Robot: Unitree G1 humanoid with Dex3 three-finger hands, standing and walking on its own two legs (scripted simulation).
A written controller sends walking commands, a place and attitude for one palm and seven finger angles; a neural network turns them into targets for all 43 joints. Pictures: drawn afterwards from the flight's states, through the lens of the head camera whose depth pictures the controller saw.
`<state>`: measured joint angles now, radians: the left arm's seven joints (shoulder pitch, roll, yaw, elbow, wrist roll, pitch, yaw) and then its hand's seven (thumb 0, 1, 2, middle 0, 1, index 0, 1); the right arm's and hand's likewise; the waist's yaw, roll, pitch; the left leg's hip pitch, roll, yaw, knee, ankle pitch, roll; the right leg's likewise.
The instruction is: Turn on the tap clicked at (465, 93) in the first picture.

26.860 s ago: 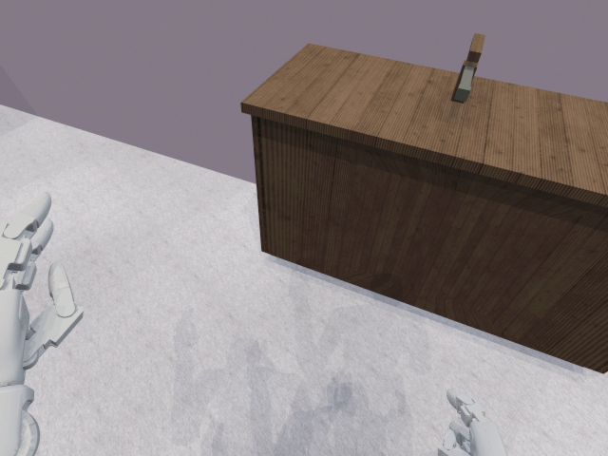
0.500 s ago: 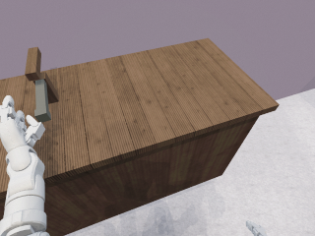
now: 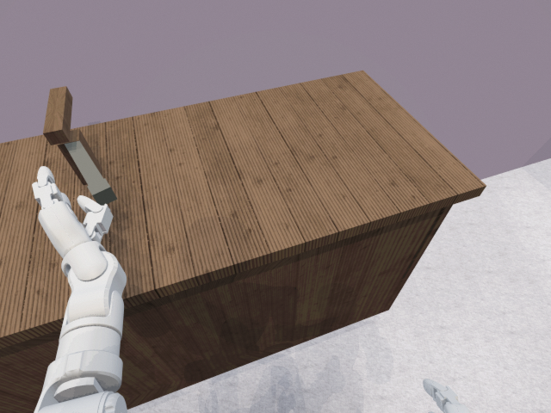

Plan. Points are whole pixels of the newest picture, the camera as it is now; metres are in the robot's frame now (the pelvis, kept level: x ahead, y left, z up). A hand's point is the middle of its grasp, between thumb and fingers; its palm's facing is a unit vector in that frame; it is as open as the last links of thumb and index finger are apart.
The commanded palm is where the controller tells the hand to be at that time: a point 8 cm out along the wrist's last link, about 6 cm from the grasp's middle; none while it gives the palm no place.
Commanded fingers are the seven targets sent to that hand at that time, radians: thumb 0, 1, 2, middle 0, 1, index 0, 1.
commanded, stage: push the lever round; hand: left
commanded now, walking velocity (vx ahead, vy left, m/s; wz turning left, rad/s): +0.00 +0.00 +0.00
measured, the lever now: (102, 192) +0.42 +0.28 +0.10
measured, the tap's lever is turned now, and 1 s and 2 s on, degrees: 18 47 76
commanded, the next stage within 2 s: lift the hand up off the lever in 1.84 s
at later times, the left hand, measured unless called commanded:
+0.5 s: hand (133, 195) +0.41 +0.24 +0.09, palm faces +0.75 -0.66 -0.06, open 7.7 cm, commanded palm +0.36 +0.25 +0.09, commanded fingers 0.00 0.90 0.90 -0.15 -0.15 -0.15 -0.15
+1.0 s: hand (160, 179) +0.45 +0.20 +0.09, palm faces +0.81 -0.58 -0.09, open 7.6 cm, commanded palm +0.40 +0.22 +0.09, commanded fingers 0.00 0.90 0.90 -0.15 -0.15 -0.15 -0.15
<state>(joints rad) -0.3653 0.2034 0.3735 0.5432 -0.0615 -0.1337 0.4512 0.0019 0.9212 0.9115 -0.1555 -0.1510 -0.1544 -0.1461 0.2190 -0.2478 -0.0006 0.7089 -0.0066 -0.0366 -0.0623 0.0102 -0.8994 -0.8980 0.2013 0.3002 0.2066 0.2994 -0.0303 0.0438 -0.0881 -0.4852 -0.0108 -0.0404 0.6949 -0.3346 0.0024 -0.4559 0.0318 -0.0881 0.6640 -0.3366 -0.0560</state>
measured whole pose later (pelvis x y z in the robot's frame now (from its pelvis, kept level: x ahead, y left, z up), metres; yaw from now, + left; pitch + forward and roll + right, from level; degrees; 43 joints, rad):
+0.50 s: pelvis +0.00 +0.00 +0.00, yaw +0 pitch +8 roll -1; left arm -0.52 0.13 0.36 0.66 0.02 -0.11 0.66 0.00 0.93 0.91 -0.15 -0.15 -0.15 -0.15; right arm 0.24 -0.23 -0.02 0.75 -0.04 -0.02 -0.03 0.01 -0.90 -0.90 0.20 0.30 0.21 0.30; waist -0.05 0.04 -0.10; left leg -0.52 -0.01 -0.04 0.71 -0.34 0.00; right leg -0.49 0.03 -0.09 0.68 -0.34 -0.06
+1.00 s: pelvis +0.00 -0.01 -0.01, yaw +0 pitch +12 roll +0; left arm -0.73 0.11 0.43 0.87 0.10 -0.10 0.85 0.00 0.94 0.91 -0.16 -0.15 -0.16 -0.15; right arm 0.27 -0.22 -0.04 0.78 -0.09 0.00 0.03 0.01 -0.90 -0.90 0.20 0.30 0.21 0.30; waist -0.08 0.04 -0.14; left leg -0.60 0.00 -0.04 0.75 -0.35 -0.01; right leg -0.58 0.04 -0.09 0.73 -0.36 -0.07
